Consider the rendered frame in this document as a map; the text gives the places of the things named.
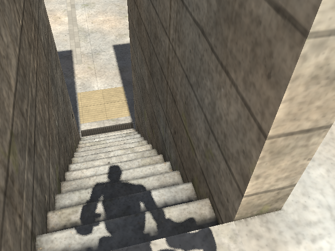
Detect stairs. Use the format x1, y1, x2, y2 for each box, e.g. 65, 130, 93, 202
36, 129, 219, 251

